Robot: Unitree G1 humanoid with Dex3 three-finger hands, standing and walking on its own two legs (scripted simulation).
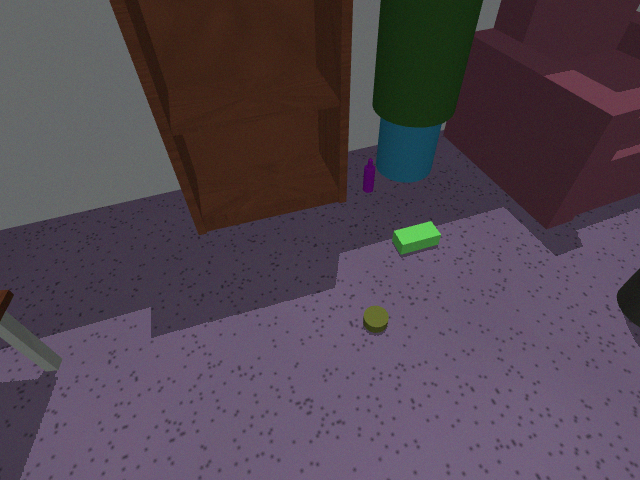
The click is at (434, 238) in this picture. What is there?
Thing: lying carton
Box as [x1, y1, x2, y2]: [392, 221, 440, 254]
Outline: 431,221 395,230 393,232 392,240 401,254 438,243 440,234
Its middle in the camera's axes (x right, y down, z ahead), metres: +0.40 +0.00 +1.64
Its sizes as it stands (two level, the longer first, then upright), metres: 0.177 0.085 0.062
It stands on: the floor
